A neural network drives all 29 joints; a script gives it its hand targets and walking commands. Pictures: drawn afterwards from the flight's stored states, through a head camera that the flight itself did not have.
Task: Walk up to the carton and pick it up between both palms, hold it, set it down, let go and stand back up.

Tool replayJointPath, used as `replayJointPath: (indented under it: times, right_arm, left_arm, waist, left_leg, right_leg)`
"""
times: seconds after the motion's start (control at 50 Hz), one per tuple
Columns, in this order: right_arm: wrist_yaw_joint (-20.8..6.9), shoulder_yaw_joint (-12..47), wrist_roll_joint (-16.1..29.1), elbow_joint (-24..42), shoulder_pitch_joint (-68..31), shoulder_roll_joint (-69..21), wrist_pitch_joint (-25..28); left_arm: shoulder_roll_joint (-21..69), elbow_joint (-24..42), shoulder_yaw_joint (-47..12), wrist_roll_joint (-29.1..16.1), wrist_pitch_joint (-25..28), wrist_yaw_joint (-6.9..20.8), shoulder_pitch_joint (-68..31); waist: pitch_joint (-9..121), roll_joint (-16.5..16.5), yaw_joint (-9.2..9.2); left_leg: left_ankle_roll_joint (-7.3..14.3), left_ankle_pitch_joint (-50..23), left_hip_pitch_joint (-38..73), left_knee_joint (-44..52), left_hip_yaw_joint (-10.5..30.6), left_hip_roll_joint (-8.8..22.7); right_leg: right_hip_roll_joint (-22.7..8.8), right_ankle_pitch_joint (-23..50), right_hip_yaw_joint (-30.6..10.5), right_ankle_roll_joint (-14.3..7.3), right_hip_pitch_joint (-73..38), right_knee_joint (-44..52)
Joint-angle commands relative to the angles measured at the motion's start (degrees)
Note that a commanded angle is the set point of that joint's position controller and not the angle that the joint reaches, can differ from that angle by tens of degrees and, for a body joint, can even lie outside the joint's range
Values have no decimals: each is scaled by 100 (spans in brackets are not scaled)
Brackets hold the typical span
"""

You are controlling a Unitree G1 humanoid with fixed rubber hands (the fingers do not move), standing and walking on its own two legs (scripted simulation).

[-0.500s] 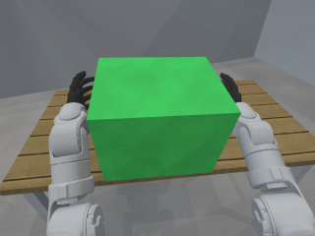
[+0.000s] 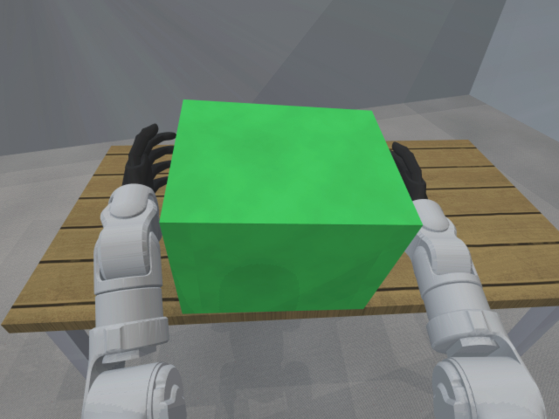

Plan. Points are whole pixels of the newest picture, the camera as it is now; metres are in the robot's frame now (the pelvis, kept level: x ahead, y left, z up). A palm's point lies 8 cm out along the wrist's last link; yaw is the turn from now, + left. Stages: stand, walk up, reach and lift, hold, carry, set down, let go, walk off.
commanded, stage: set down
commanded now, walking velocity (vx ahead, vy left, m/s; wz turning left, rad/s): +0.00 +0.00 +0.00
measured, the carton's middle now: (278, 210) +0.37 +0.02 +0.16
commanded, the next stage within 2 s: none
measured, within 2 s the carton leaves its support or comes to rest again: neither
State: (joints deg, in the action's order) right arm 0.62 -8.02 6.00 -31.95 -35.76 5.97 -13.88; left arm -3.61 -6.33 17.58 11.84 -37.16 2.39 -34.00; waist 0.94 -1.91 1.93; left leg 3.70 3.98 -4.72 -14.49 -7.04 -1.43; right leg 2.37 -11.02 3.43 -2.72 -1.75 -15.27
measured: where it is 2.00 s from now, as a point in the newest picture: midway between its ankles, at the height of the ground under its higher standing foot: outside the picture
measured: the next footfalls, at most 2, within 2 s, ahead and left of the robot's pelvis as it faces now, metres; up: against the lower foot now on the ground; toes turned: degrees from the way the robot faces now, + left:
none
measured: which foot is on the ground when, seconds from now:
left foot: down 0.00-1.00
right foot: down 0.00-1.00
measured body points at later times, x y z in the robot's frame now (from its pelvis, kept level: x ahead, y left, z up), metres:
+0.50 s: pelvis +0.02 -0.02 +0.00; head +0.00 -0.01 +0.45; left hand +0.40 +0.18 +0.19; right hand +0.41 -0.19 +0.15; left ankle +0.06 +0.08 -0.75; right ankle -0.02 -0.08 -0.75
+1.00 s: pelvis +0.02 -0.02 +0.00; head +0.00 -0.01 +0.45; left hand +0.43 +0.18 +0.17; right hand +0.42 -0.18 +0.13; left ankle +0.06 +0.08 -0.75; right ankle -0.02 -0.08 -0.75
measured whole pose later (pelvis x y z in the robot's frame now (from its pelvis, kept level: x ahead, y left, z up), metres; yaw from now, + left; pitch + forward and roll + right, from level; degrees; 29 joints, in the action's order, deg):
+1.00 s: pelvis +0.02 -0.02 +0.00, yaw +2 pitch -3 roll +1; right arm 3.0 -15.2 -3.3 -43.6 -37.9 2.4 -2.2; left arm -6.4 -31.0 19.6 10.7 -20.0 4.9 -42.1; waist -0.2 -3.1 1.0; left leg 1.8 5.5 -8.1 -16.3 -4.9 -1.0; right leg 3.0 -13.0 5.4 -3.9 0.7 -16.3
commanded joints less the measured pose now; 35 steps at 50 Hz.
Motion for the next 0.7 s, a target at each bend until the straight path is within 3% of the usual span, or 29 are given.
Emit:
replayJointPath:
  times: [0.0,0.16,0.24,0.3,0.38,0.44,0.5,0.62,0.68]
  right_arm:
    - [-535,1647,315,2127,-4494,-1977,937]
    - [-397,2129,598,2324,-3967,-1987,987]
    - [-352,2172,612,2591,-3958,-1973,1012]
    - [-280,2271,506,2626,-4123,-2120,956]
    - [-237,2294,445,2439,-4201,-2405,1010]
    - [-175,2150,258,2130,-4129,-2496,1007]
    - [-121,2092,155,1897,-4125,-2509,1034]
    - [-146,1891,-34,1733,-4457,-2612,1296]
    - [-139,1708,-238,1519,-4537,-2633,1346]
  left_arm:
    - [2394,960,-2887,-993,553,620,-3306]
    - [2335,1468,-3079,-983,690,521,-2889]
    - [2265,1532,-3139,-1061,749,492,-2925]
    - [2146,993,-2807,-898,710,646,-2818]
    - [2180,1022,-2793,-949,948,699,-3380]
    - [2129,424,-2541,-821,1023,810,-3347]
    - [2055,111,-2210,-632,1027,920,-3246]
    - [2178,-204,-2185,-648,1285,929,-3723]
    - [2114,-710,-1981,-559,1384,957,-3754]
  waist:
    - [2577,326,91]
    - [2801,446,96]
    - [3033,529,123]
    - [2769,237,5]
    - [3133,305,10]
    - [2937,180,72]
    - [2618,86,-44]
    - [2901,97,-20]
    - [2678,2,-50]
  left_leg:
    - [-406,-942,2662,-317,643,412]
    - [-567,-2376,2773,-678,697,353]
    - [-617,-2499,2737,-763,695,290]
    - [-406,-1869,2104,-631,611,194]
    - [-445,-1814,1944,-598,627,161]
    - [-356,-1388,1674,-501,603,98]
    - [-289,-1116,1344,-355,556,87]
    - [-347,-1326,1547,-431,539,97]
    - [-246,-798,1251,-294,520,91]
  right_leg:
    - [-121,619,39,200,1441,505]
    - [-71,2015,15,295,936,243]
    - [-79,2348,-4,334,898,179]
    - [-186,2774,-95,464,505,109]
    - [-240,3261,-123,570,240,-95]
    - [-344,3508,-206,645,21,-89]
    - [-372,3617,-190,698,-207,-166]
    - [-312,3336,-91,671,-36,-111]
    - [-390,3164,-135,708,-85,-91]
